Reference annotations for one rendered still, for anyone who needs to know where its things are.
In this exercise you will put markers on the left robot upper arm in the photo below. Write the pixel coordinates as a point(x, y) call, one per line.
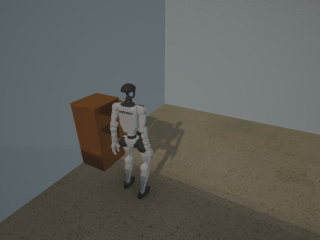
point(114, 115)

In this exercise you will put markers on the right robot upper arm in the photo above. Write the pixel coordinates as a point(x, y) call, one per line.
point(142, 111)

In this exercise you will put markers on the robot right forearm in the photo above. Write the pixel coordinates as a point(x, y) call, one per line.
point(145, 139)

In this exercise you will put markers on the robot right hand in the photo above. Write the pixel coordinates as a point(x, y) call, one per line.
point(149, 154)

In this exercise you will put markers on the humanoid robot head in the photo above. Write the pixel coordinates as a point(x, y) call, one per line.
point(128, 88)

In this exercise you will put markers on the robot left hand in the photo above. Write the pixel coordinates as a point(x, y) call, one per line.
point(115, 146)

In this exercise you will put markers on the right robot foot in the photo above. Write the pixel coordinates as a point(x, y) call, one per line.
point(141, 195)

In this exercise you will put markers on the robot left forearm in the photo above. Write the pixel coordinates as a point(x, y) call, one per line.
point(114, 134)

